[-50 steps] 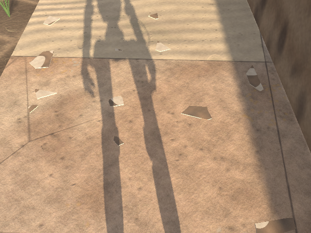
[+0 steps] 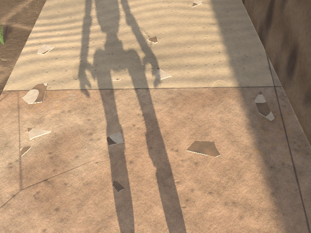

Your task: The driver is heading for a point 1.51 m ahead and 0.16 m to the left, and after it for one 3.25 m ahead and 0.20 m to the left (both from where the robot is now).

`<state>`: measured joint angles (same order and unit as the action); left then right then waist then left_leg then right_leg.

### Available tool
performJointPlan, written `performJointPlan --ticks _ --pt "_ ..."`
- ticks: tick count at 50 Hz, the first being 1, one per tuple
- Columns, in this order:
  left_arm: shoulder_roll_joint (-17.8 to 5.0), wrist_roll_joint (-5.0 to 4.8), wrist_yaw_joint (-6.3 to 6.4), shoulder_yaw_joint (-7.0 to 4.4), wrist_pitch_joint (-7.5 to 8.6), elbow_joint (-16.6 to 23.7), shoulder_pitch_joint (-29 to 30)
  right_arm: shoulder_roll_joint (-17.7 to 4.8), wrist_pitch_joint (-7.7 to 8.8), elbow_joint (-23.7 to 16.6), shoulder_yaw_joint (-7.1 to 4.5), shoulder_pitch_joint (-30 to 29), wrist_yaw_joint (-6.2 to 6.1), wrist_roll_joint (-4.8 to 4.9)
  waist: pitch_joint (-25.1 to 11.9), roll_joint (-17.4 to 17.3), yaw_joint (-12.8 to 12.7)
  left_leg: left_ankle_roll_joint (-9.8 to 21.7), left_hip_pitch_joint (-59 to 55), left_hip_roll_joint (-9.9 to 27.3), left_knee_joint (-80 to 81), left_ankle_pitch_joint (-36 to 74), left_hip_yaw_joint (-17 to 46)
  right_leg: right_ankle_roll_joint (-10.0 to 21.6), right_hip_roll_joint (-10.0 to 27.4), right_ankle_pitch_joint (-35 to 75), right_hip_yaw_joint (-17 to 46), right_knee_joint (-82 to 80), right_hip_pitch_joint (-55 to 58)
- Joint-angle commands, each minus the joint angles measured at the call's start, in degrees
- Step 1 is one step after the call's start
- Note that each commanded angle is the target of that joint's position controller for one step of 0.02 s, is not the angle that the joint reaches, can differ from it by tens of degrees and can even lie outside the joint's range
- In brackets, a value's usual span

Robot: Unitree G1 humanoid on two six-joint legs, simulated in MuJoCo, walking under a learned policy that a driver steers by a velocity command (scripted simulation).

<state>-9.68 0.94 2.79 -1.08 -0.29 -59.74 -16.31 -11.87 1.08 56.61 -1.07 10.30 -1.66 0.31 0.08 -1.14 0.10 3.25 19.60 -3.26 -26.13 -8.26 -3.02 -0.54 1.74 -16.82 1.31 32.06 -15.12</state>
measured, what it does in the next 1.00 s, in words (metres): walks ahead: left foot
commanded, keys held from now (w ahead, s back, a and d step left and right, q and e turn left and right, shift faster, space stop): shift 0.50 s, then w+shift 0.50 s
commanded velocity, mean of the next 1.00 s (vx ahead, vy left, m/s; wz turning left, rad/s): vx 0.30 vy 0.00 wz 0.00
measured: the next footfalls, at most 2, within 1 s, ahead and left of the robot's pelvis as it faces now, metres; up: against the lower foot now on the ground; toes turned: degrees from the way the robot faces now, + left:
left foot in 0.86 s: +0.25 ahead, +0.15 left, +0.00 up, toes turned +5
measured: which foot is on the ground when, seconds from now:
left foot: down 0.00-0.62, up 0.64-0.84, down 0.86-1.00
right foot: down 0.00-0.86, up 0.88-1.00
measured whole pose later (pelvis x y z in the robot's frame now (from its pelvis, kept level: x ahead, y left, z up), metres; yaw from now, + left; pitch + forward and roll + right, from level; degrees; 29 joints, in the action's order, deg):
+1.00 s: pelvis +0.23 +0.07 +0.00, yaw +1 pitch +1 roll +1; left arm -13.8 2.3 -2.5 -4.0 5.4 -55.5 -16.5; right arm -12.7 5.2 56.7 -3.3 17.8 1.4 -2.1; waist -1.4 2.0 0.2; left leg 3.4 12.6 -1.6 -27.8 -17.0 -5.8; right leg 6.2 4.4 -13.7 0.6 70.4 -27.6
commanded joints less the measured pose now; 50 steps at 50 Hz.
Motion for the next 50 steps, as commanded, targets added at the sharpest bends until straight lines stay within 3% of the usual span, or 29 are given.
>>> performJointPlan --ticks 1,3,7,14,25,26,27,28,29,30,31,32,33,34,35,36,37,38,40,41,42,43,44,45,46,47,49,50 --pt "-6.10 -0.29 -0.08 -1.32 1.84 -0.21 -2.33 -4.29 0.42 -1.63 -1.10 1.41 -0.80 -0.62 4.35 9.68 1.61 -0.05 -8.30 4.06 3.17 -8.92 4.80 3.25 2.50 -14.51 3.88 -15.64 -10.90" --pt "-5.41 -0.70 -0.16 -1.37 2.84 -0.10 -1.96 -4.26 0.29 -0.47 -1.14 2.80 -0.70 -1.02 3.70 6.66 1.73 0.48 -8.86 4.13 2.70 -6.81 4.66 2.71 2.30 -11.61 3.63 -14.79 -9.56" --pt "-4.53 -0.86 -0.13 -1.26 2.94 -1.04 -5.46 -4.10 0.37 0.28 -1.03 1.91 -0.41 -0.37 3.39 1.87 0.03 1.33 -5.72 4.82 3.78 -7.01 5.61 2.61 0.83 -4.32 1.58 -11.53 -4.35" --pt "-4.24 -0.93 -0.44 -0.94 2.72 -1.65 -7.79 -3.90 0.33 1.81 -0.78 3.12 -0.17 0.03 0.48 0.87 -0.22 1.68 -8.96 4.93 0.69 4.90 5.29 2.39 0.23 5.42 0.36 -9.21 -1.10" --pt "-3.05 -0.94 -0.31 -0.78 1.90 -2.14 -8.20 -4.03 -0.63 3.09 -1.02 2.35 -0.48 0.25 1.75 1.53 -0.02 1.73 -10.05 5.07 -0.22 8.51 5.60 1.94 -0.29 8.15 -0.45 -9.08 -0.01" --pt "-3.06 -1.27 -0.22 -0.99 1.73 -3.14 -10.38 -4.04 -0.75 4.37 -1.23 4.56 -0.49 0.55 -0.89 1.74 -0.15 2.28 -10.78 3.43 -0.85 -7.43 4.04 3.05 -1.42 -4.68 -1.59 -8.79 1.05" --pt "-4.36 -1.81 -0.19 -1.50 1.70 -2.84 -10.49 -5.23 -0.70 4.74 -1.87 5.69 -0.38 1.31 1.70 2.48 0.19 3.00 -7.60 2.84 -0.94 -26.63 4.25 5.07 -1.04 -19.25 -0.35 -8.53 -1.42" --pt "-5.21 -2.37 -0.14 -1.78 2.25 -1.90 -10.64 -6.24 0.01 4.03 -2.25 4.93 -0.19 1.83 6.11 1.61 -0.24 3.94 -2.50 4.71 0.19 -37.51 7.52 7.30 0.86 -29.66 2.62 -9.13 -4.58" --pt "-5.80 -2.83 -0.10 -1.90 3.44 -1.29 -11.47 -6.14 1.37 2.31 -2.24 2.38 0.07 2.40 9.56 1.52 -1.23 4.58 2.52 6.67 1.07 -38.77 10.27 9.41 3.83 -32.23 6.69 -10.94 -4.93" --pt "-6.50 -3.11 -0.11 -2.15 4.81 -1.19 -12.83 -5.22 3.02 0.11 -2.03 -2.05 0.47 2.67 11.33 2.98 -2.89 3.77 8.12 6.88 -0.17 -31.44 9.53 11.24 6.77 -29.29 10.69 -14.98 -0.50" --pt "-8.86 -2.91 -0.24 -2.99 5.81 -2.24 -16.22 -3.74 4.42 -2.48 -1.74 -8.19 1.04 2.59 11.49 6.85 -5.24 1.62 16.13 5.15 -5.29 -20.17 4.69 13.67 11.72 -27.23 16.99 -21.71 8.36" --pt "-11.53 -2.88 -0.44 -4.07 6.45 -2.46 -16.08 -1.98 5.40 -3.97 -1.39 -11.55 1.64 2.70 12.00 12.59 -5.53 1.35 22.18 4.16 -12.89 -10.80 0.57 16.27 18.70 -26.19 26.09 -26.12 14.27" --pt "-10.12 -2.29 -0.67 -3.98 6.92 -2.02 -16.53 -3.55 5.96 -4.73 -1.70 -13.00 2.05 2.32 11.30 11.02 -6.15 2.11 26.58 6.58 -20.48 -12.82 3.30 17.24 21.72 -23.72 29.73 -26.68 16.73" --pt "-8.41 -1.94 -1.00 -3.53 7.38 -1.30 -16.29 -3.78 6.36 -5.21 -1.79 -12.16 2.40 2.65 10.33 8.92 -5.19 2.67 31.14 7.85 -25.60 -14.24 4.79 16.77 21.67 -21.77 29.29 -25.95 20.22" --pt "-8.37 -2.07 -1.36 -3.48 7.48 -0.43 -14.87 -3.64 6.59 -5.27 -1.66 -10.79 2.64 2.89 9.49 8.20 -4.07 2.77 32.94 9.07 -26.23 -14.29 5.33 15.39 20.61 -19.16 26.61 -25.19 21.96" --pt "-8.37 -2.43 -1.57 -3.50 7.21 0.69 -13.05 -4.31 6.84 -5.57 -1.68 -10.76 2.95 2.78 8.93 7.18 -3.43 2.69 31.43 9.71 -22.62 -13.26 5.00 13.30 18.72 -16.15 22.08 -25.33 21.65" --pt "-8.81 2.34 -2.43 -3.76 6.51 0.40 -12.62 -4.53 5.01 -7.00 -2.10 -12.53 4.83 -3.85 7.28 7.93 -3.97 1.44 23.22 7.02 -17.76 -11.61 0.21 12.38 13.85 -16.21 16.37 -26.50 16.96" --pt "-9.06 2.57 -2.71 -3.98 6.18 0.94 -10.70 -3.36 4.03 -7.51 -2.21 -12.10 5.78 -4.03 7.96 10.05 -3.04 0.81 15.83 5.54 -14.53 -10.62 -1.81 11.59 11.58 -13.47 12.36 -26.63 11.32" --pt "-9.99 1.35 -2.91 -4.30 5.97 1.17 -8.53 -2.58 2.89 -6.68 -2.22 -6.04 6.20 -2.59 7.44 10.54 -0.36 0.36 -0.58 2.78 -9.55 -8.44 -5.91 11.08 9.91 -10.58 6.74 -24.44 1.10" --pt "-10.87 0.75 -3.04 -4.40 6.17 1.27 -7.28 -3.28 2.72 -5.08 -2.74 -0.13 5.69 -2.13 6.23 8.89 2.63 0.48 -10.43 0.90 -7.74 -6.15 -7.72 10.77 9.39 -3.62 4.78 -20.10 -3.57" --pt "-11.67 0.68 -3.22 -4.36 6.55 1.44 -6.12 -5.54 2.80 -2.29 -3.91 9.12 4.69 -1.88 2.42 5.69 7.20 0.79 -21.88 -0.91 -6.74 -6.96 -8.52 10.13 7.67 9.33 1.91 -9.92 -6.92" --pt "-11.82 0.95 -3.36 -4.28 6.86 1.98 -3.73 -9.47 3.43 1.25 -5.48 21.96 3.48 -2.52 -3.91 -1.07 13.89 2.01 -35.97 3.15 -5.44 -12.29 -2.86 8.76 3.63 15.93 -2.94 10.14 -14.22" --pt "-4.91 0.43 -3.62 -2.78 7.38 5.70 -2.11 -17.55 4.15 2.68 -6.73 30.86 2.60 -4.04 -9.35 -20.23 14.97 5.88 -41.90 21.96 9.47 -43.94 29.25 6.17 -3.06 -10.11 -4.26 35.52 -28.43" --pt "-5.31 0.31 -4.08 -3.05 8.00 7.85 0.66 -13.56 3.87 1.38 -5.19 23.47 2.36 -3.67 -5.25 -14.71 10.45 7.81 -32.84 25.07 20.76 -51.03 49.58 7.98 -4.83 -9.03 5.70 44.25 -34.76" --pt "-5.86 -0.14 -4.53 -3.00 7.83 9.34 2.83 -12.31 3.69 -0.85 -4.71 14.29 2.43 -3.50 1.28 -7.82 5.46 7.88 -27.66 25.92 18.07 -46.33 42.39 8.94 1.09 -1.99 3.90 47.43 -38.75" --pt "-6.93 0.38 -5.16 -3.09 7.73 8.78 2.95 -9.76 4.12 -1.78 -4.22 11.24 2.93 -2.72 2.08 -1.23 3.99 7.73 -22.13 23.21 17.35 -37.52 34.37 8.80 4.13 3.48 2.50 45.06 -35.59" --pt "-5.18 2.16 -5.92 -2.80 6.41 8.34 0.68 -6.46 4.82 -1.98 -2.97 8.45 2.95 -1.99 3.14 -2.47 -0.21 6.14 -14.35 17.91 19.54 -27.92 23.78 6.89 6.49 6.12 1.76 39.89 -29.41" --pt "-4.67 2.23 -6.42 -2.61 5.52 8.99 1.40 -5.18 5.20 -1.35 -2.47 9.44 2.72 -1.90 4.21 -3.61 -0.79 6.08 -12.75 16.76 20.78 -25.10 20.98 5.91 6.94 7.05 1.14 38.82 -29.05"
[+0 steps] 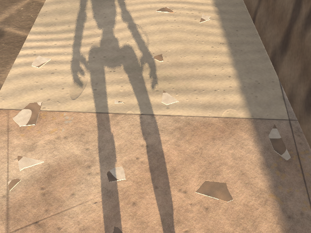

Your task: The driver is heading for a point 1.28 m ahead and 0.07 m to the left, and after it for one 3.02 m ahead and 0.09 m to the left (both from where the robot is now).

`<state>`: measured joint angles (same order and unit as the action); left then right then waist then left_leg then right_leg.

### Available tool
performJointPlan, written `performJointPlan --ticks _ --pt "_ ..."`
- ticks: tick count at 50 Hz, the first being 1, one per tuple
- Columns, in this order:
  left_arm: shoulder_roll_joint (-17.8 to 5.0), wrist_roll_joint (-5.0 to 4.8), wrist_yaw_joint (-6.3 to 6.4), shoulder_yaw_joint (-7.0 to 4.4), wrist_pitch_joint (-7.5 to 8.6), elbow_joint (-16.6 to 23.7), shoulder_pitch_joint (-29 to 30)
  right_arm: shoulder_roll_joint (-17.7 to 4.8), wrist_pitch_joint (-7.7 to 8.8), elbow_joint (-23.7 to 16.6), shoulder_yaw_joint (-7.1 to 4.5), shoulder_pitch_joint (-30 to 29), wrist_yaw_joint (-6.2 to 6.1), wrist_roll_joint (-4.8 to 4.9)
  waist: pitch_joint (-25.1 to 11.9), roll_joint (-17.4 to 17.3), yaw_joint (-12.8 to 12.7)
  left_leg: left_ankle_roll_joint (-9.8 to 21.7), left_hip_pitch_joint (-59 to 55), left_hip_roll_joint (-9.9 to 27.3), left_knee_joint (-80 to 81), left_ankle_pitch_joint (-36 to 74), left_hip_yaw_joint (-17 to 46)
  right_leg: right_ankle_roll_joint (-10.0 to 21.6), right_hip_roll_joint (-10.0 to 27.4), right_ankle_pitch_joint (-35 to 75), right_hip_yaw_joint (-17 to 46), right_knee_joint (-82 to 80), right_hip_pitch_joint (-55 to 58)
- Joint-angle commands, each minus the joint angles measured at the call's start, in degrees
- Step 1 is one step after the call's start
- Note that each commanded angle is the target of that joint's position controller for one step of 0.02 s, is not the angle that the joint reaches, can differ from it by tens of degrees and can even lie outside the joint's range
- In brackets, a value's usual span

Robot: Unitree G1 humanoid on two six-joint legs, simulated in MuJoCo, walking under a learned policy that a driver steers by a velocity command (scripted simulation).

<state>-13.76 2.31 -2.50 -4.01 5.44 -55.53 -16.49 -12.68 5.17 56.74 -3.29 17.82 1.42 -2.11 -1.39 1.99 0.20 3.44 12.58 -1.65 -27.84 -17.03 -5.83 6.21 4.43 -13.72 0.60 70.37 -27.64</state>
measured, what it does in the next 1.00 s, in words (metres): walks ahead: right foot, then left foot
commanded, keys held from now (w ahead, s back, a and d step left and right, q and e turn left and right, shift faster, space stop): w+shift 0.06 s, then shift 0.72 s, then w+shift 0.22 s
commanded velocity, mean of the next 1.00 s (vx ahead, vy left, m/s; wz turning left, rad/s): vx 0.34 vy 0.00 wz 0.00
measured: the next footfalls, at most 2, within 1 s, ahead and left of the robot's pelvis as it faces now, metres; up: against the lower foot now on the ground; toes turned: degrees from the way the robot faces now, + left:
right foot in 0.30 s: +0.46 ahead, -0.08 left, +0.00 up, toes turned +0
left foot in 0.70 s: +0.43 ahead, +0.15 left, +0.00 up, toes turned +1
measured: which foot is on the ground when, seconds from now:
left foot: down 0.00-0.32, up 0.34-0.68, down 0.70-1.00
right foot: up 0.00-0.28, down 0.30-0.84, up 0.86-1.00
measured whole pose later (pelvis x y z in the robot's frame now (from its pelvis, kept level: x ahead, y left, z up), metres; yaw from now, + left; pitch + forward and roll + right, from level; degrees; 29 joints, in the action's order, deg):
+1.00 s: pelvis +0.42 +0.00 +0.01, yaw +1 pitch +3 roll -1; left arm -15.1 -0.6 -1.0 -3.2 4.8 -56.2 -11.4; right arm -13.0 4.6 58.3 -4.6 20.8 -1.3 0.8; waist -3.2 -1.0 1.9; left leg -0.4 10.9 2.8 -22.1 -14.5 1.0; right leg 5.1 1.5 -20.5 -2.6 42.1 -24.6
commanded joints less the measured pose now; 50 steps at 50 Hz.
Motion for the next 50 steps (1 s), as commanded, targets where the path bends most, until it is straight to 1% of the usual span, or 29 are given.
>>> performJointPlan --ticks 1,3,7,8,9,12,14,15,16,17,18,19,20,22,24,26,29,32,34,35,36,38,39,40,42,44,47,49,50 --pt "-0.61 0.62 -1.42 0.44 -0.92 5.67 3.30 -3.80 1.48 -0.77 0.00 3.63 -0.63 0.65 7.22 -6.30 -0.99 6.14 -5.74 14.18 23.50 -12.81 21.53 -1.61 4.26 5.44 0.85 -0.11 -18.38" --pt "-0.98 0.30 -1.51 0.70 -1.76 7.77 8.54 -4.30 1.94 -0.11 0.09 6.72 -0.77 0.83 9.36 -4.55 -0.40 6.83 -6.71 13.02 25.13 -5.70 17.45 -2.63 4.26 8.93 -1.02 -3.89 -22.58" --pt "1.96 -0.41 -1.34 2.66 -0.81 11.34 17.70 -3.07 2.75 0.38 1.18 8.35 -0.89 1.46 12.33 -3.12 -0.05 5.62 -0.84 8.75 23.18 34.61 4.82 -3.31 -0.27 17.51 -7.16 -28.14 -8.95" --pt "1.21 -4.86 -0.18 2.27 1.23 12.51 21.41 -6.44 2.09 0.53 0.45 10.25 -2.36 3.86 10.02 -2.50 1.78 5.55 -5.60 10.85 21.34 37.97 6.15 -2.92 -1.14 18.96 -4.65 -31.07 -9.58" --pt "0.56 -5.32 -0.32 2.51 2.30 13.69 22.96 -8.31 1.62 0.74 0.29 10.68 -3.12 4.11 9.33 -2.75 0.94 5.04 -9.17 11.88 20.38 39.95 5.68 -2.46 -1.84 21.01 -4.09 -36.56 -9.51" --pt "-3.69 -3.88 -0.77 1.00 3.00 13.93 21.29 -9.55 0.64 1.02 -0.32 11.67 -3.67 2.62 3.65 -6.76 -0.83 2.55 -16.58 12.19 13.91 51.97 5.72 -0.62 -6.45 26.12 -4.70 -42.44 -0.40" --pt "-7.46 -3.60 -0.09 -0.94 2.58 9.50 6.72 -9.31 -0.51 0.39 -0.45 8.67 -3.11 1.57 -4.29 -10.14 -8.19 0.52 -17.14 10.47 -1.85 60.80 4.91 1.49 -9.22 25.62 -4.70 -41.56 15.58" --pt "-9.19 -2.73 0.57 -1.51 2.01 6.99 -1.30 -8.85 -0.89 -0.53 -0.21 6.22 -2.68 1.75 -7.86 -9.62 -12.35 -1.60 -11.28 8.18 -15.23 54.49 4.03 3.29 -4.85 33.18 -1.81 -43.47 26.59" --pt "-13.64 -0.16 1.12 -1.67 1.44 5.12 -7.05 -2.95 -0.83 -1.32 1.18 10.72 -2.08 0.27 -16.32 6.03 -8.84 -4.02 4.98 0.21 -40.46 10.24 2.97 8.53 9.62 60.05 11.87 -34.70 45.25" --pt "-10.87 0.77 0.22 -0.43 1.93 4.68 -7.74 2.63 0.02 2.05 2.98 24.28 -1.09 2.97 -30.89 13.68 -4.38 -4.48 17.41 -6.84 -58.88 -23.00 17.08 20.45 22.13 63.47 36.40 -38.47 59.54" --pt "-8.75 -0.65 -0.04 -0.52 1.18 5.92 -2.74 -3.12 0.33 2.50 1.62 21.71 -0.88 3.76 -29.30 5.05 -4.89 -3.63 16.69 -2.94 -60.23 -18.88 20.08 18.14 18.29 50.92 32.77 -43.30 50.67" --pt "-6.17 -2.25 -0.05 0.31 0.88 7.23 5.32 -5.07 -0.01 -0.43 1.06 12.98 -1.28 4.06 -17.46 0.74 -3.20 -3.89 19.44 0.46 -55.77 -14.76 15.29 14.97 15.22 41.35 24.25 -46.45 38.90" --pt "-4.27 -2.67 0.05 1.20 0.86 7.63 10.20 -5.91 -0.51 -1.72 0.64 7.42 -2.20 3.42 -9.58 -5.23 -1.17 -4.59 18.63 3.26 -51.56 -11.45 12.41 12.35 12.81 38.28 19.30 -50.13 26.91" --pt "-3.62 -1.05 0.03 1.72 0.97 6.76 12.58 -5.34 -2.50 -2.25 -0.09 6.85 -3.19 2.60 -5.00 -3.59 1.91 -4.73 10.53 6.28 -44.86 -7.53 11.51 10.42 9.35 36.20 13.03 -54.11 11.64" --pt "-3.53 0.00 0.00 1.99 1.17 5.30 12.91 -1.80 -3.60 -2.13 0.45 8.31 -3.78 2.40 -3.75 0.08 3.88 -5.03 5.36 6.89 -35.96 -6.51 10.38 10.16 6.89 38.80 7.22 -55.78 4.23" --pt "-4.84 0.34 0.76 1.70 1.13 4.51 12.52 -1.69 -4.04 -3.03 0.69 5.60 -4.50 2.12 -4.83 2.17 3.81 -5.26 3.67 6.89 -25.80 -4.63 9.26 9.80 5.86 38.56 4.47 -55.95 3.45" --pt "-6.98 -0.65 1.96 1.10 -0.34 3.86 10.94 -3.89 -5.17 -3.60 0.33 0.97 -4.61 2.18 -6.48 2.89 1.84 -5.10 1.27 6.58 -17.14 2.54 8.48 8.31 5.79 13.76 5.58 -58.28 4.03" --pt "-6.48 -1.68 2.78 1.39 -1.74 3.59 11.55 -4.72 -5.53 -3.71 -0.09 -2.05 -4.42 1.68 -2.65 3.26 2.13 -4.04 -1.52 5.07 -8.55 5.87 6.76 5.37 4.93 -8.73 7.51 -59.18 1.02" --pt "-3.97 -2.10 3.05 2.25 -2.22 2.43 9.12 -4.66 -5.28 -3.25 -0.14 -2.46 -4.27 0.70 -0.19 1.49 2.22 -2.39 -3.53 5.51 -0.84 6.36 7.19 1.42 2.64 -16.17 7.40 -56.97 0.38" --pt "-3.36 -2.06 3.13 2.47 -2.33 1.97 7.38 -6.35 -5.00 -3.51 -0.27 -2.38 -4.33 0.40 1.28 -1.32 1.24 -0.82 -2.90 9.08 3.57 6.24 11.17 -0.96 0.49 -16.17 6.10 -53.10 0.40" --pt "-3.29 -2.14 3.32 2.09 -2.50 1.72 3.34 -10.59 -4.89 -3.01 -1.20 -4.30 -4.50 1.26 2.74 -8.95 -3.21 1.40 2.41 10.01 5.10 -1.93 12.98 -2.74 -4.02 -12.12 1.28 -51.20 2.40" --pt "-3.83 -1.75 4.00 1.92 -3.18 1.43 5.38 -5.08 -4.01 -2.07 -0.18 -5.82 -3.96 1.16 3.65 -10.97 -2.47 -0.12 11.90 7.89 10.21 -13.75 12.67 -3.94 -4.57 -3.56 -0.99 -47.02 12.74" --pt "-3.47 -1.73 4.21 1.94 -3.51 0.95 5.07 -4.80 -3.58 -1.99 -0.08 -7.05 -3.80 1.09 3.48 -10.75 -2.87 -1.30 12.49 7.25 10.08 -11.37 12.01 -3.65 -4.02 -1.90 -0.89 -46.44 14.67" --pt "-5.50 -1.98 4.38 1.29 -3.63 0.22 4.15 -6.60 -3.26 -1.76 -0.88 -5.43 -3.76 1.75 1.87 -10.21 -1.62 -0.62 10.19 6.54 9.64 -15.47 11.84 -2.99 -5.61 -10.06 -2.61 -43.45 12.72" --pt "-5.95 -3.24 3.83 0.75 -2.67 1.38 6.67 -10.26 -2.42 -0.99 -2.33 0.09 -3.54 3.09 2.87 -10.47 1.05 3.95 4.39 12.05 13.21 -29.90 20.46 -1.63 -6.00 -19.58 -3.30 -37.63 2.32" --pt "-4.17 -4.10 2.69 0.84 -0.75 3.54 11.08 -12.09 -0.76 -0.25 -3.35 2.52 -3.78 4.16 5.00 -14.35 2.63 9.72 -1.71 22.44 20.47 -30.15 34.37 -0.48 -3.25 -9.12 -1.77 -27.38 -6.85" --pt "-4.04 -4.48 1.87 0.44 0.98 4.27 12.53 -8.98 0.96 -1.34 -2.77 1.84 -3.33 3.65 3.20 -9.65 2.25 8.75 -9.47 22.66 19.99 -21.57 32.57 0.17 0.72 -8.52 1.11 -22.05 -15.46" --pt "-3.05 -4.20 1.73 0.62 1.58 4.02 12.72 -9.47 0.74 -2.09 -2.99 0.26 -2.96 4.27 2.03 -9.20 1.55 5.98 -5.80 17.90 19.84 -14.80 23.66 -1.09 -0.51 -6.10 -2.00 -30.49 -6.86" --pt "-1.52 1.04 -0.57 1.11 -0.06 5.14 11.83 -9.12 -0.18 -1.46 -2.92 0.73 -1.66 -0.13 2.23 -10.69 0.94 5.56 -0.54 13.06 20.75 -14.40 17.44 -2.60 -4.23 -6.15 -6.58 -33.83 2.04"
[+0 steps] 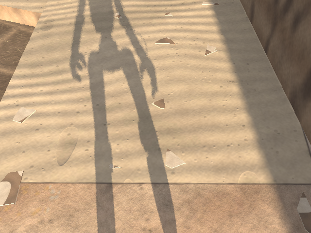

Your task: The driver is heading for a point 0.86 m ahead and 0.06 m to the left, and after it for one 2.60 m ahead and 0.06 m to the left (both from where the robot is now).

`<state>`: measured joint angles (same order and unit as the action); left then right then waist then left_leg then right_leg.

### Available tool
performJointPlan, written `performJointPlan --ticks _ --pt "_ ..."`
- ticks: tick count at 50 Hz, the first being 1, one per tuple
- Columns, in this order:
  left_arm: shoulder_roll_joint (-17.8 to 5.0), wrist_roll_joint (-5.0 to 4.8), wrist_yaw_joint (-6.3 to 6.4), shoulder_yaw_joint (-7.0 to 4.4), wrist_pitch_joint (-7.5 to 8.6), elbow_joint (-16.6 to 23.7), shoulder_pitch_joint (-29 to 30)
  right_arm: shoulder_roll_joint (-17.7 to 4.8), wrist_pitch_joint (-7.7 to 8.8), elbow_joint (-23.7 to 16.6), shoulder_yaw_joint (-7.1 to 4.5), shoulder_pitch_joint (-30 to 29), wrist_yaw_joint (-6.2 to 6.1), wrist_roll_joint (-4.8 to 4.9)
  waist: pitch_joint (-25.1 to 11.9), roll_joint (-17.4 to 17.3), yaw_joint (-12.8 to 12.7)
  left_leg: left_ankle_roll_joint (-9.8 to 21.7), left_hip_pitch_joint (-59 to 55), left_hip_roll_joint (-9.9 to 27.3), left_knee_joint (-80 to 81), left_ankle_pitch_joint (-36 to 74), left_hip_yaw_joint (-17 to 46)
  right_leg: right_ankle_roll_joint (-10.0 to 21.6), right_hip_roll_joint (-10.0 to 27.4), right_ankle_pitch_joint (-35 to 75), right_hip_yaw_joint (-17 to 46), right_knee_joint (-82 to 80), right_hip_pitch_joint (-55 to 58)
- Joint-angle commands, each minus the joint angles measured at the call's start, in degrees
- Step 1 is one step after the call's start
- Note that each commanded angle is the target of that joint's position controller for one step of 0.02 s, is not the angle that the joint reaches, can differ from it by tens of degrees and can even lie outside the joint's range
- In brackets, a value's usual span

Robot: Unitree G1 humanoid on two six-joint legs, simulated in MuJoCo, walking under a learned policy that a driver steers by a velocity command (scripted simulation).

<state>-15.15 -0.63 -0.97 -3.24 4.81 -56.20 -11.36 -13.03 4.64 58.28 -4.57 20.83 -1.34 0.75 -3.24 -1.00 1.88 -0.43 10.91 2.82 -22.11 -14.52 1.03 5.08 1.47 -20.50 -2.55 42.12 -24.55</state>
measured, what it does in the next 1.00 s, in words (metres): walks ahead: right foot, then left foot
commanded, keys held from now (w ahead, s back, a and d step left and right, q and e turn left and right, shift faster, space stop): w+shift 0.80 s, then w+q+shift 0.06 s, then q+shift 0.14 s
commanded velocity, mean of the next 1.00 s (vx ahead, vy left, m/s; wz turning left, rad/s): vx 0.87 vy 0.00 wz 0.07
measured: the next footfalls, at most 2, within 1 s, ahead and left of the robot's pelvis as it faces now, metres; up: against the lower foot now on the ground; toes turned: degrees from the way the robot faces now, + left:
right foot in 0.10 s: +0.09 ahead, -0.13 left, +0.00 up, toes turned -4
left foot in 0.52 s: +0.54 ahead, +0.05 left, +0.00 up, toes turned +4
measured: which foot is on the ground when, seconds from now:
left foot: down 0.00-0.08, up 0.10-0.50, down 0.52-1.00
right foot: up 0.00-0.08, down 0.10-0.52, up 0.54-0.98, down 1.00-1.00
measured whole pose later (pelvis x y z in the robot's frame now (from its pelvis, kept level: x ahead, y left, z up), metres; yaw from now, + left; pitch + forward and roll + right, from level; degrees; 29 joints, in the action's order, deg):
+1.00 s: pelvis +0.77 -0.03 -0.04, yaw +5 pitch +2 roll +2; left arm -12.7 1.9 -1.4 0.8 6.4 -41.4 4.6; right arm -11.6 5.5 58.5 -1.5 30.0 -0.2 -0.3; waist 4.0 2.2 6.4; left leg 3.2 -10.8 -4.5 -22.8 -24.8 2.4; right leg 4.5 2.2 5.4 -2.7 27.5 -31.7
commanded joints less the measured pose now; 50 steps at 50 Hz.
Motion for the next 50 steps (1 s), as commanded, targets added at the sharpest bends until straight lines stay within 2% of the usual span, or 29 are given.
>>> performJointPlan --ticks 1,4,5,6,7,8,9,11,13,17,21,23,25,26,27,28,29,30,31,34,36,39,42,44,46,47,48,49,50 --pt "-0.04 3.94 -2.77 0.05 -0.38 5.44 4.40 -9.31 -0.17 -2.96 -2.06 -3.41 1.63 -3.44 4.94 -8.90 -1.92 9.51 4.88 7.29 14.00 -16.55 7.83 -2.27 -2.73 1.91 -5.65 -8.79 4.96" --pt "-2.80 2.51 -1.44 -1.02 -0.74 1.26 -11.92 -9.21 -0.34 -3.67 -2.21 -6.61 2.16 -2.40 3.77 -1.12 -9.28 8.97 20.54 4.21 0.09 -16.98 3.21 -2.86 -3.89 3.71 -7.12 -14.55 30.25" --pt "-7.93 3.39 -0.35 -2.50 0.24 -1.40 -23.52 -5.53 0.19 -5.53 -1.13 -10.93 2.35 -2.95 1.13 11.61 -15.70 7.19 29.50 -0.86 -23.05 -10.08 -2.67 -0.87 7.15 -9.76 8.96 -22.02 39.76" --pt "-14.09 3.75 0.33 -3.18 0.83 -1.31 -26.29 0.35 1.02 -10.25 0.31 -14.53 2.41 -2.82 1.45 23.60 -14.44 6.62 43.96 -6.52 -39.67 -15.22 -1.26 3.14 20.10 -30.08 38.02 -34.69 40.67" --pt "-12.26 3.55 0.78 -2.71 0.41 0.08 -19.24 -2.08 1.26 -11.44 0.07 -15.60 2.92 -3.04 4.69 14.36 -9.86 7.94 48.62 -1.00 -47.01 -8.10 4.38 7.07 23.42 -33.81 44.12 -35.97 35.32" --pt "-9.03 2.87 0.54 -2.01 0.57 2.13 -13.45 -4.12 1.31 -11.35 -0.22 -16.29 3.62 -2.87 6.61 6.65 -7.10 7.76 48.33 2.49 -47.67 -1.37 3.39 6.56 21.24 -28.47 37.80 -34.06 31.52" --pt "-7.25 2.41 0.16 -1.60 0.84 2.88 -11.13 -4.56 1.33 -10.09 -0.30 -13.67 4.26 -3.19 5.91 4.21 -5.01 6.66 43.74 4.01 -45.57 1.83 2.47 5.50 17.55 -22.28 30.42 -34.50 27.97" --pt "-4.43 2.08 0.38 -0.66 1.48 3.08 -10.39 -4.25 0.18 -9.17 -0.19 -12.06 5.21 -4.23 6.46 5.36 -3.21 4.30 38.81 5.14 -43.01 4.58 0.49 4.40 12.95 -13.88 21.81 -37.59 23.64" --pt "-3.30 1.91 0.49 -0.31 1.97 1.32 -14.08 -3.23 -1.07 -10.77 0.29 -15.63 5.60 -3.69 9.17 5.31 -3.56 3.14 40.84 4.83 -40.98 8.13 -1.48 4.79 10.90 -5.00 16.79 -38.80 23.80" --pt "-2.99 1.47 0.42 -0.10 2.62 0.54 -16.80 -2.35 -1.50 -15.63 1.55 -26.33 5.77 -2.90 12.13 4.06 -4.53 2.20 35.98 2.83 -25.04 14.51 -5.00 5.34 8.40 10.79 8.27 -41.60 21.59" --pt "-4.62 1.08 0.78 -0.18 3.08 -0.70 -18.17 -2.66 -1.51 -18.21 2.28 -30.81 5.54 -2.22 13.23 4.38 -4.24 5.73 26.28 0.31 -13.24 17.15 -8.35 4.98 10.46 30.62 3.03 -44.67 26.11" --pt "-6.37 1.28 0.87 -0.36 2.85 -1.25 -18.30 -3.92 -1.46 -18.10 1.95 -28.46 4.51 -2.32 9.52 6.27 -2.38 8.17 19.42 -3.78 -11.50 12.94 -10.59 4.12 11.07 58.40 0.21 -36.70 31.38" --pt "-9.31 2.33 1.75 -1.17 1.59 -1.86 -17.84 -7.45 -1.30 -14.71 0.56 -14.60 3.13 -2.39 0.69 9.68 4.49 10.38 4.70 -7.62 -12.51 5.36 -10.32 3.04 12.32 76.95 -1.05 -17.49 33.09" --pt "-10.03 2.46 2.06 -1.50 0.77 -1.45 -15.81 -9.51 -1.19 -10.57 -0.57 -1.35 2.27 -2.57 -5.42 8.58 10.75 11.36 -10.13 -7.29 -9.54 4.82 -9.38 2.26 10.56 72.15 -2.24 -1.34 27.10" --pt "-6.19 2.61 1.80 -0.74 0.67 -0.09 -16.28 -14.34 -1.06 -8.47 -2.03 8.96 1.32 -3.90 -12.48 3.12 12.95 12.44 -26.26 4.32 -10.86 -12.62 3.86 2.47 6.88 49.14 -1.73 19.68 12.50" --pt "3.39 0.24 0.06 1.12 1.40 2.22 -22.27 -17.87 -0.70 -8.23 -2.71 6.86 1.79 -5.16 -17.31 -14.42 4.16 17.49 -37.62 19.16 1.10 -36.11 38.03 0.86 -3.94 -5.27 4.02 38.99 -10.30" --pt "-3.56 0.19 0.33 -0.35 2.12 3.45 -14.97 -14.27 -0.75 -8.27 -2.43 3.00 2.56 -3.35 -12.53 -7.96 5.63 15.45 -32.21 17.13 9.74 -37.09 45.96 3.06 -2.55 -2.01 9.79 42.19 -16.20" --pt "-4.84 -0.03 0.47 -0.82 2.31 5.43 -8.93 -10.99 -0.20 -8.09 -1.60 -1.96 2.60 -3.17 -2.54 -3.79 3.33 14.34 -23.11 15.51 9.20 -25.92 34.16 3.28 0.90 5.08 7.98 40.47 -18.66" --pt "-3.70 0.58 0.37 -0.34 2.38 5.62 -7.49 -8.10 0.38 -7.72 -0.95 -3.81 2.80 -3.07 0.56 1.52 1.62 14.09 -14.95 13.62 9.86 -16.22 27.09 3.20 2.96 7.72 7.64 37.43 -15.93" --pt "0.41 2.82 -1.23 0.64 0.01 6.03 -8.83 -3.72 1.51 -5.49 0.71 -4.27 2.31 -2.33 4.70 -0.78 -4.30 11.95 -0.65 8.61 14.21 -11.87 16.00 1.02 6.40 8.03 7.57 31.36 -9.95" --pt "0.66 3.21 -1.99 1.02 -1.05 8.32 -3.48 -4.70 2.38 -4.47 0.74 -2.08 2.19 -1.35 9.17 -0.54 -4.54 12.17 1.89 7.48 17.65 -9.06 12.11 -0.71 8.07 10.19 5.73 27.96 -15.19" --pt "-0.69 3.10 -2.33 1.57 -1.04 12.91 7.97 -5.39 3.05 -4.02 0.92 2.00 2.68 -1.20 13.51 0.53 -2.07 11.95 3.18 3.91 21.03 4.25 4.51 -2.15 8.01 20.02 1.19 13.99 -18.29" --pt "-0.02 2.35 -3.09 2.63 -0.31 16.02 15.58 -6.06 3.83 -3.53 1.18 5.31 2.40 -0.26 14.44 0.74 -0.26 11.31 5.34 3.47 24.33 18.91 2.40 -1.96 5.53 30.97 -2.25 -1.81 -7.30" --pt "-0.48 2.29 -2.78 2.79 -0.06 16.87 17.65 -8.01 3.60 -2.95 1.11 7.03 1.81 -0.30 14.34 1.30 0.29 11.16 -2.68 4.20 22.90 32.88 2.13 -1.38 2.75 33.30 -3.15 -8.25 -5.67" --pt "-1.67 2.85 -1.71 2.60 0.66 17.06 16.33 -10.28 2.91 -2.46 1.00 8.58 1.34 -0.76 10.16 0.02 0.17 9.61 -12.94 4.33 13.74 56.39 2.57 -0.66 -1.91 29.77 -4.61 -11.99 -2.65" --pt "-3.23 3.27 -0.90 2.17 1.10 16.29 12.42 -11.50 2.51 -2.31 0.80 8.82 0.94 -1.04 6.55 -2.87 -1.45 8.35 -16.10 4.53 6.92 65.00 3.73 -0.21 -4.08 26.35 -3.79 -12.74 1.98" --pt "-6.08 3.36 0.02 1.19 1.59 14.09 3.88 -12.95 1.89 -2.58 0.43 7.46 0.50 -1.40 1.44 -5.48 -5.53 6.82 -15.89 4.01 -3.91 66.68 4.63 0.49 -4.61 24.60 -1.58 -13.56 11.04" --pt "-8.44 3.68 0.93 0.31 2.15 11.59 -6.19 -14.09 1.35 -3.44 -0.06 4.48 0.12 -0.59 -3.17 -6.16 -11.05 5.45 -11.32 1.94 -17.95 59.05 4.32 0.78 -1.01 32.41 0.74 -17.75 22.38" --pt "-15.89 0.00 2.00 -2.26 2.09 12.27 -13.17 -6.63 0.40 -6.82 1.72 2.40 0.50 -1.46 -17.95 -1.64 -13.98 2.88 4.23 -1.33 -37.52 27.93 5.83 2.65 14.55 51.83 14.28 -5.57 45.54"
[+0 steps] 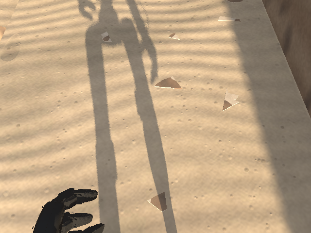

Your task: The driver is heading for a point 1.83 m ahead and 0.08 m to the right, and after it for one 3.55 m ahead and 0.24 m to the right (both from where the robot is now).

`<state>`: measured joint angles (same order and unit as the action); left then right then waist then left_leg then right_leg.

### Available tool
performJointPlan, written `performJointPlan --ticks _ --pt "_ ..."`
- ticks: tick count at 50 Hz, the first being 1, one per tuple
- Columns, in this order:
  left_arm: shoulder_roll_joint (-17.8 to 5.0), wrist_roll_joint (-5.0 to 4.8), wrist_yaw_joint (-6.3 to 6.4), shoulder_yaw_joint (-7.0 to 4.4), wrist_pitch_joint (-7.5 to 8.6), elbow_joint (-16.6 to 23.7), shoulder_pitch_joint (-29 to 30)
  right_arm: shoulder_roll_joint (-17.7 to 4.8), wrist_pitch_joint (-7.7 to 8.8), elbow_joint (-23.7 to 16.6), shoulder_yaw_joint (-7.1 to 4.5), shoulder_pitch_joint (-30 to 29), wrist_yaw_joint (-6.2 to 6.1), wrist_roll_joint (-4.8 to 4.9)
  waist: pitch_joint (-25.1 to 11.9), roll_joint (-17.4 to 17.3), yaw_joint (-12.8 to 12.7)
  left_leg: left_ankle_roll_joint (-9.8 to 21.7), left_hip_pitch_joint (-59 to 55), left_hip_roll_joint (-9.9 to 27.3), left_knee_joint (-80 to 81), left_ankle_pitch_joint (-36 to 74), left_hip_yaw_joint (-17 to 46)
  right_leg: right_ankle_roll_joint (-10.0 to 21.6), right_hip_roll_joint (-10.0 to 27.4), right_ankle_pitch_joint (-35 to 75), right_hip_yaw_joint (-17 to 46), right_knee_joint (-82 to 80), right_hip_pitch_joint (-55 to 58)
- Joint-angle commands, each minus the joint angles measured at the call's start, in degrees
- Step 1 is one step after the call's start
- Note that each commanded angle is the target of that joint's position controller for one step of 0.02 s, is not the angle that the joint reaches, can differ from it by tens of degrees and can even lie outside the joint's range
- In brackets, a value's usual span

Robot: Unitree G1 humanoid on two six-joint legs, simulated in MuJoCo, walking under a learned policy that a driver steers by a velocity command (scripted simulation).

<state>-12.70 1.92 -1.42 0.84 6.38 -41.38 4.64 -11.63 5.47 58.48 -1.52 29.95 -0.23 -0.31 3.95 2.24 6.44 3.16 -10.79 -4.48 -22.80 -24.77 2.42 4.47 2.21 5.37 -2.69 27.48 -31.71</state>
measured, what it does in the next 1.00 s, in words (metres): walks ahead: left foot, then right foot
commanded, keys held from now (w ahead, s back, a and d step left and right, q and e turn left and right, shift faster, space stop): q+shift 0.24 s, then shift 0.02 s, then e+shift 0.74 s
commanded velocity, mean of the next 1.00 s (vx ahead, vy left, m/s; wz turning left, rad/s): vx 0.13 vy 0.00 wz -0.15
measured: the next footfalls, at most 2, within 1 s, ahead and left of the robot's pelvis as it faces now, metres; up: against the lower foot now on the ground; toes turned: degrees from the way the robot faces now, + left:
left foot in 0.42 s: +0.34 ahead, +0.15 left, +0.00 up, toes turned +17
right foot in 0.84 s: +0.29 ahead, -0.11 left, +0.00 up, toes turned -11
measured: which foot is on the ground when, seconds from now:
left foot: down 0.00-0.00, up 0.02-0.40, down 0.42-0.84, up 0.86-1.00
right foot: down 0.00-0.42, up 0.44-0.82, down 0.84-1.00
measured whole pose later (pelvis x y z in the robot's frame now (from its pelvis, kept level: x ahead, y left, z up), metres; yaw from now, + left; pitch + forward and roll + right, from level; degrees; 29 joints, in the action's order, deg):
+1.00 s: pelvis +0.25 -0.02 +0.03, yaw -13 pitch +3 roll +3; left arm -17.1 -0.6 1.0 -5.8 -1.2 -43.6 -14.4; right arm -17.1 -0.7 43.8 -6.3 0.4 -3.6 -0.8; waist 2.2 -1.6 -1.5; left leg -2.5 35.9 0.5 -64.1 -21.5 1.5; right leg 3.7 -1.2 -14.4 1.6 30.5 -19.2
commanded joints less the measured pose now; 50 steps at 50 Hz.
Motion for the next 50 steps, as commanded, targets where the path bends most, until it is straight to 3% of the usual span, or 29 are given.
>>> performJointPlan --ticks 1,2,3,4,5,7,9,13,17,19,20,21,22,23,24,26,28,31,35,38,40,41,42,43,44,45,46,47,50 --pt "-17.68 0.19 1.67 -5.15 0.56 -2.02 -28.20 -0.66 -0.31 -7.17 0.36 3.03 -0.33 0.14 -37.99 15.16 -11.82 -2.35 40.34 -2.38 -58.98 -14.02 6.47 10.53 28.06 56.76 29.21 13.15 68.86" --pt "-15.48 0.62 1.06 -5.17 -0.10 -0.34 -25.67 -7.29 -0.20 -8.88 -1.22 2.65 -0.33 2.68 -42.69 12.56 -12.61 -3.63 44.90 -0.39 -66.40 -12.90 10.23 14.68 28.60 43.93 33.38 5.56 65.57" --pt "-11.49 0.06 1.50 -4.79 -0.71 0.75 -21.08 -10.91 -1.07 -10.94 -2.64 -5.06 -0.88 4.32 -31.88 6.52 -12.39 -4.33 49.41 4.28 -63.90 -9.33 5.94 12.77 25.60 33.00 24.32 2.16 56.13" --pt "-8.63 -1.00 1.91 -4.20 -0.83 -0.24 -16.87 -10.50 -2.13 -11.84 -2.97 -9.21 -1.28 4.07 -19.28 0.64 -10.35 -5.37 51.40 7.01 -59.87 -5.11 2.55 10.05 21.69 27.22 16.72 -1.38 43.20" --pt "-6.27 -1.41 2.14 -3.50 -0.62 -0.24 -13.64 -10.04 -3.60 -11.52 -3.66 -9.27 -1.65 3.51 -13.37 -0.03 -7.77 -6.03 49.29 9.06 -58.53 -2.45 1.77 8.51 19.21 21.55 11.89 -4.61 33.57" --pt "-6.13 -0.75 1.84 -3.89 -0.55 -0.61 -8.39 -5.47 -6.37 -12.32 -3.59 -6.12 -1.60 3.32 -7.39 2.99 -3.40 -5.96 41.23 11.77 -54.25 0.06 0.44 6.57 17.11 12.78 3.38 -10.83 18.21" --pt "-7.05 -0.48 1.76 -4.44 -0.28 -0.83 -3.93 -4.45 -7.35 -15.52 -3.51 -9.34 -1.81 2.97 -3.34 4.04 -2.05 -5.86 40.65 12.75 -45.84 3.61 -1.08 6.89 15.93 12.37 -2.80 -14.36 11.27" --pt "-9.94 -1.69 3.16 -5.62 -1.27 -0.99 -3.21 -5.76 -6.74 -17.80 -3.46 -13.50 0.39 1.41 -7.33 1.67 -3.40 -3.65 36.15 11.16 -26.87 23.24 -4.56 7.02 13.65 14.59 -10.51 -11.71 16.97" --pt "-13.26 -3.47 2.79 -6.30 -2.95 -3.97 -8.50 -7.77 -5.86 -21.22 -3.57 -20.59 2.29 0.57 -6.64 0.45 -5.71 -1.39 35.37 8.01 -16.78 19.42 -4.00 6.62 16.31 15.14 -7.33 -8.25 24.09" --pt "-13.12 -4.15 2.48 -5.98 -3.47 -5.22 -8.33 -8.31 -5.01 -20.66 -3.71 -19.80 2.28 -0.13 -6.67 -0.04 -3.85 0.48 30.95 6.47 -8.67 21.03 -4.14 4.58 15.61 12.96 -6.27 -3.52 25.12" --pt "-11.18 -4.03 2.03 -5.20 -3.37 -6.65 -9.71 -9.49 -4.39 -18.95 -4.18 -16.62 1.65 -0.87 -8.46 -1.76 -2.10 1.77 23.35 5.40 -2.84 28.99 -4.65 2.52 12.38 10.88 -6.31 1.71 23.92" --pt "-8.95 -2.55 1.53 -4.26 -2.95 -7.44 -13.35 -15.21 -3.87 -18.68 -5.38 -14.47 0.53 -1.85 -12.42 -7.72 -2.31 3.62 13.87 12.17 -4.02 60.69 0.71 -1.46 7.21 -0.53 -7.81 9.99 20.06" --pt "-5.34 -1.48 0.73 -2.75 -2.88 -7.39 -18.52 -16.20 -3.83 -20.09 -4.60 -15.55 -0.68 -4.38 -20.17 -16.97 -5.28 14.74 1.31 27.96 -6.49 79.00 15.85 -6.26 1.71 -37.87 -4.32 24.58 8.53" --pt "-9.61 -3.16 0.50 -3.99 -3.90 -7.36 -16.08 -14.18 -4.13 -20.69 -4.21 -16.10 -0.82 -2.78 -23.67 -14.54 -3.40 18.87 2.40 30.02 -7.01 78.20 17.08 -7.65 0.63 -49.97 3.58 34.78 5.38" --pt "-13.31 -4.85 0.36 -5.33 -4.71 -5.72 -13.49 -16.28 -4.58 -20.36 -4.92 -16.25 -0.75 -1.05 -21.93 -13.39 -2.72 18.98 3.50 29.20 -3.88 65.71 14.70 -7.76 0.58 -48.87 3.47 41.16 -0.55" --pt "-12.87 -4.49 1.58 -6.35 -6.56 -5.77 -10.99 -14.32 -4.81 -20.59 -4.67 -20.90 -1.42 -0.35 -14.37 -7.30 -4.23 13.75 11.82 25.57 0.86 41.32 9.50 -7.79 2.91 -41.21 4.20 42.64 -4.84" --pt "-10.76 -4.04 2.57 -6.61 -8.77 -6.33 -13.77 -11.52 -5.05 -20.79 -4.00 -25.22 -2.39 -1.04 -10.69 -7.95 -7.11 11.41 21.46 23.75 4.91 31.25 3.56 -9.15 3.14 -35.63 2.55 42.35 -0.70" --pt "-8.01 -3.45 3.07 -6.49 -9.78 -4.64 -13.92 -10.58 -4.91 -20.35 -4.21 -27.17 -3.63 -1.81 -10.45 -8.52 -7.60 10.79 24.04 23.74 7.26 24.60 -2.28 -9.49 3.97 -30.46 0.98 36.77 1.25" --pt "-7.35 -3.04 1.64 -6.24 -9.71 -2.04 -12.37 -12.07 -5.21 -19.40 -4.99 -28.16 -4.28 -1.47 -12.31 -9.21 -7.14 9.97 22.55 25.40 6.60 24.29 -7.18 -7.77 4.29 -26.46 -1.33 25.83 6.01" --pt "-8.95 -2.98 0.67 -7.04 -10.22 -0.81 -13.62 -12.97 -5.61 -18.36 -5.45 -28.66 -3.58 -0.24 -12.30 -10.46 -7.86 7.99 20.73 26.99 4.89 22.53 -8.84 -5.43 3.61 -26.66 -3.28 19.69 9.39" --pt "-9.05 -2.87 0.46 -7.71 -10.81 -1.26 -17.19 -12.91 -6.08 -17.70 -5.58 -30.20 -2.90 1.24 -11.97 -9.69 -10.22 4.64 21.80 26.44 0.65 18.98 -11.35 -2.78 1.97 -22.26 -5.55 10.93 14.87" --pt "-10.06 -2.54 0.81 -8.53 -10.90 -2.19 -19.80 -11.37 -6.49 -16.60 -5.42 -29.00 -2.54 1.97 -10.78 -7.01 -10.99 1.49 24.36 23.81 -5.00 13.00 -13.40 -0.30 0.50 -19.30 -4.20 5.17 18.36" --pt "-13.95 -2.13 1.68 -9.81 -10.50 -2.30 -21.92 -9.53 -7.11 -15.37 -5.29 -26.26 -2.13 1.49 -6.73 3.56 -10.60 -3.32 33.01 18.27 -17.64 3.75 -17.83 3.58 5.15 -5.91 6.64 -3.74 22.07" --pt "-21.21 -1.39 2.29 -10.95 -9.73 -0.41 -22.06 -7.70 -7.09 -18.62 -4.78 -28.69 -2.30 -0.90 -2.69 18.90 -8.11 -8.96 53.56 8.84 -36.96 -15.72 -16.31 12.12 17.08 11.38 30.35 -5.80 27.71" --pt "-21.33 0.67 1.39 -10.87 -7.59 0.44 -22.63 -8.19 -6.45 -21.31 -4.81 -35.82 -2.67 -1.34 -8.63 12.37 -11.60 -8.11 56.69 5.39 -45.82 -15.60 -2.73 17.58 19.44 2.40 37.28 -10.09 25.39" --pt "-20.55 0.36 0.99 -10.69 -5.85 0.99 -19.79 -9.49 -6.09 -21.33 -5.28 -36.25 -2.89 0.17 -7.49 7.51 -9.50 -6.44 58.78 5.64 -46.99 -9.63 0.44 14.85 16.98 -4.94 33.03 -11.30 26.07" --pt "-19.49 -1.42 1.53 -10.53 -5.27 1.62 -16.63 -10.20 -5.62 -20.41 -5.66 -35.02 -3.41 0.46 -6.54 5.08 -7.37 -5.31 59.17 6.25 -45.53 -3.13 1.95 11.26 14.30 -7.56 29.24 -11.22 25.59" --pt "-16.52 -2.88 2.14 -9.61 -5.53 2.54 -13.50 -11.62 -5.47 -19.07 -6.16 -33.33 -3.96 -0.24 -6.58 3.55 -5.90 -5.20 58.12 7.07 -44.31 0.87 2.81 8.67 12.84 -7.42 26.08 -9.81 24.68" --pt "-13.12 -2.90 3.75 -8.52 -6.58 4.28 -13.17 -10.32 -4.73 -18.47 -6.14 -31.31 -3.51 -0.75 -10.58 3.33 -5.18 -5.62 53.16 4.79 -41.91 8.00 3.32 6.83 9.36 -3.04 22.94 -7.64 24.09"
Keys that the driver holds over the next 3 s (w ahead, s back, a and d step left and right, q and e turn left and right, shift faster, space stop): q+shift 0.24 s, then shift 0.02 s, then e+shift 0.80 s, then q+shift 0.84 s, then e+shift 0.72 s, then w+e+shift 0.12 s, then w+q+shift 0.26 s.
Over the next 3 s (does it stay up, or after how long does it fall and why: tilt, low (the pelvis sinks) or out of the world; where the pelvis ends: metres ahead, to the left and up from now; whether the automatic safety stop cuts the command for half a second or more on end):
stays up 0.44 -0.04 0.03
